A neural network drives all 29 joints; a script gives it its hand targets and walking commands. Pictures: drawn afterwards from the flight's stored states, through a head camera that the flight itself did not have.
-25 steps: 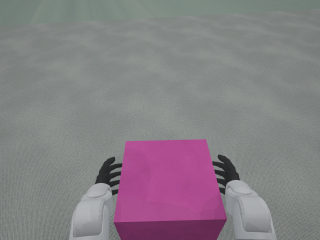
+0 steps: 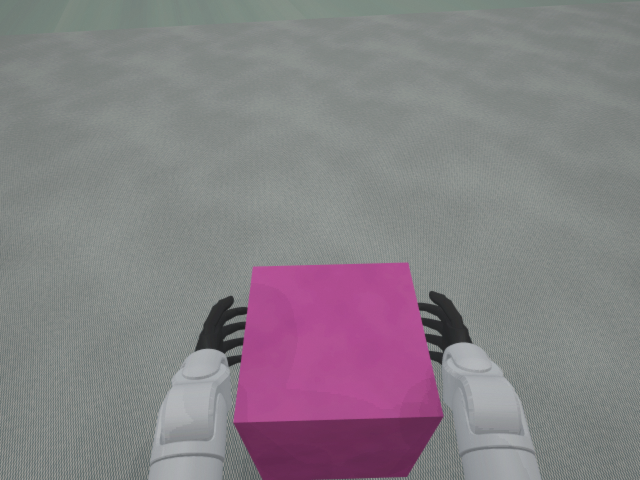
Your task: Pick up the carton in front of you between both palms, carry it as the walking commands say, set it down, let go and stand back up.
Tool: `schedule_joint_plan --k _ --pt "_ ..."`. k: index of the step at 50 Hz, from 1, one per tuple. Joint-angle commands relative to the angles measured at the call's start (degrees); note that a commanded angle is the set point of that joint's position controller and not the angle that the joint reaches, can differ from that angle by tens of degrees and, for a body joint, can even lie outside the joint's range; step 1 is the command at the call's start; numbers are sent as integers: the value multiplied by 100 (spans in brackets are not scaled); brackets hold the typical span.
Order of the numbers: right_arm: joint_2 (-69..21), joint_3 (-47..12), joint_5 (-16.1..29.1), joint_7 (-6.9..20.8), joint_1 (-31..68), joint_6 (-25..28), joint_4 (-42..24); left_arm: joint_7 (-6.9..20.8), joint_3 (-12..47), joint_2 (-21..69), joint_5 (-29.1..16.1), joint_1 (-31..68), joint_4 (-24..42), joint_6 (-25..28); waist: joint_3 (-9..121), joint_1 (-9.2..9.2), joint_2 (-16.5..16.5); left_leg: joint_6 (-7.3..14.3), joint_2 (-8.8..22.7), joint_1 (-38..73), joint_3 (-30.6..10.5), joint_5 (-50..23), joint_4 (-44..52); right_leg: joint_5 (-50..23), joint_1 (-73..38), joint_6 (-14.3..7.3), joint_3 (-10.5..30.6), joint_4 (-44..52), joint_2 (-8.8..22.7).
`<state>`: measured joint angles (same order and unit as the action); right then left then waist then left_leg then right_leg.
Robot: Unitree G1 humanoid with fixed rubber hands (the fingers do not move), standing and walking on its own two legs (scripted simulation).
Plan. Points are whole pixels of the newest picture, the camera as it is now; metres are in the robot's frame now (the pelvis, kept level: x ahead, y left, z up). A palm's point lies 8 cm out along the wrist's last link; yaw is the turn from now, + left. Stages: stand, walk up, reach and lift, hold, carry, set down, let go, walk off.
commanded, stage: carry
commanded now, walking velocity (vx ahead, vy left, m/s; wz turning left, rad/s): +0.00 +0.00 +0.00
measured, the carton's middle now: (333, 376) +0.29 +0.00 -0.05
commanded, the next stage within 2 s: hold in 0.08 s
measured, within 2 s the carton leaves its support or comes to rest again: neither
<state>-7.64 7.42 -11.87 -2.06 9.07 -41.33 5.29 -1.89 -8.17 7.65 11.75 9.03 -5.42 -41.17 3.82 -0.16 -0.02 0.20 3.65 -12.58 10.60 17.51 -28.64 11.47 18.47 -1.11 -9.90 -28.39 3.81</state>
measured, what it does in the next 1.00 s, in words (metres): lowers itself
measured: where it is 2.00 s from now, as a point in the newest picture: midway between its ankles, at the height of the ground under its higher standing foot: outside the picture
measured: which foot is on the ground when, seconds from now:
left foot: down 0.00-1.00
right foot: down 0.00-1.00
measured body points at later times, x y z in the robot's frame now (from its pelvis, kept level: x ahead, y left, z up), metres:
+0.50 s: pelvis -0.04 +0.00 +0.00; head -0.05 -0.01 +0.45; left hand +0.27 +0.17 +0.02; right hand +0.29 -0.13 +0.02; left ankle -0.03 +0.12 -0.74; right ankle +0.03 -0.12 -0.74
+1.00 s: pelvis -0.07 +0.00 -0.09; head +0.17 +0.03 +0.29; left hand +0.34 +0.19 -0.19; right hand +0.36 -0.11 -0.19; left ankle -0.03 +0.12 -0.74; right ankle +0.03 -0.12 -0.74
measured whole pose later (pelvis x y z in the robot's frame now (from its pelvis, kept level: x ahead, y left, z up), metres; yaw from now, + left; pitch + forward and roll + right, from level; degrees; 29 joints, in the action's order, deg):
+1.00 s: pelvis -0.07 +0.00 -0.09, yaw +8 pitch +29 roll -1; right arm -8.5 25.6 -14.9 -2.9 38.0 -11.3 27.7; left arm 0.4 -22.3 3.7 14.4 42.7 -34.4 -11.3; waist -2.4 -1.0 -1.2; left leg -0.7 -5.3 -69.6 -5.8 21.9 -62.7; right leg 17.8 71.1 2.0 4.5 -59.9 -3.3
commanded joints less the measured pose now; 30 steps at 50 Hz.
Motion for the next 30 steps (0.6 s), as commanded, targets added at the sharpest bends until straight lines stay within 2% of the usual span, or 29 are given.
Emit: schedule_joint_plan --k 1,4,5,6,7,8,9,10,11,12,15,17,20,21,23,25,28,30 --pt "-4771 -3031 1212 1235 2318 86 -269 1226 3078 4740 -1201 2372 290 73 1384 6 -19 24 612 182 -558 -1171 427 -1363 -773 0 598 245 601" --pt "-4879 -3089 1270 1256 2483 128 -285 1252 3115 4859 -1248 2495 278 108 1271 5 -16 37 610 112 -584 -1052 475 -1209 -715 1 605 284 595" --pt "-4934 -2973 1310 1248 1814 118 -404 1272 2933 4989 -1186 1896 193 115 691 -3 -361 137 -739 339 -1593 -2877 716 -2551 -2060 -60 1431 401 -857" --pt "-4764 -3018 1321 1230 2105 189 -737 1231 2904 4784 -1164 2051 274 227 1075 61 -328 107 -668 438 -1686 -3345 607 -2950 -2407 -89 1604 396 -837" --pt "-4794 -3028 1296 1217 2124 189 -652 1204 2871 4826 -1124 2020 272 259 1194 68 -238 122 -708 503 -1731 -3354 632 -3117 -2563 -45 1654 424 -837" --pt "-4746 -3022 1255 1203 2013 230 -752 1195 2844 4816 -1071 1900 478 268 1286 70 -186 134 -767 570 -1724 -3023 760 -2941 -2722 -13 1619 412 -807" --pt "-4619 -3006 1222 1217 2142 222 -789 1191 2794 4688 -1019 1988 472 271 1149 101 -108 102 -783 661 -1670 -3004 784 -2916 -2595 65 1575 439 -841" --pt "-4533 -3029 1223 1252 2272 215 -706 1175 2726 4644 -966 2027 310 286 1104 156 -193 84 -798 740 -1632 -2403 934 -2544 -2555 129 1479 495 -845" --pt "-4686 -3040 1220 1272 2394 223 -580 1212 2784 4725 -960 2286 237 288 1007 91 -86 63 -803 509 -1603 -2112 950 -2129 -2577 145 1441 573 -900" --pt "-4790 -3107 1222 1284 2504 232 -567 1241 2787 4811 -981 2343 135 307 993 116 -1 89 -839 557 -1592 -1946 962 -1947 -2504 168 1430 601 -934" --pt "-4897 -3046 1139 1287 2539 261 -372 1327 2926 4943 -1140 2623 72 345 970 -14 94 73 -831 688 -1617 -1766 977 -1551 -2299 131 1370 646 -986" --pt "-4923 -2662 967 1292 2957 297 55 1410 2760 4941 -1073 3280 -259 390 636 -143 -1 56 -796 379 -1590 -996 991 -789 -2140 70 1350 648 -958" --pt "-4791 -1435 400 1369 4052 430 1562 1529 1665 4667 -500 4388 -1686 560 -432 -252 -149 185 -686 -663 -1546 957 975 929 -1643 4 1220 454 -898" --pt "-4831 -1102 286 1427 4480 571 1984 1557 1362 4712 -341 4776 -2124 710 -437 -246 -196 214 -628 -918 -1560 1285 949 1178 -1662 -5 1167 325 -894" --pt "-4950 -742 185 1490 5169 870 2394 1575 919 4752 -72 5287 -2650 1030 -64 -116 -185 219 -699 -905 -1499 1308 605 1328 -1527 27 1230 160 -846" --pt "-4960 -475 26 1399 5565 1014 2677 1554 437 4546 210 5627 -3028 1239 64 3 -32 238 -810 -788 -1402 1075 211 1477 -1153 89 1376 181 -836" --pt "-4635 291 -490 1207 5676 1174 3294 1432 -597 3904 815 5742 -3652 1495 -53 127 150 263 -890 -1243 -1297 1097 -137 1966 -738 183 1455 115 -833" --pt "-4302 702 -730 1107 5621 1361 3452 1364 -1030 3531 1123 5689 -3800 1647 36 185 196 265 -937 -1477 -1261 924 -356 1731 -382 232 1403 -115 -866"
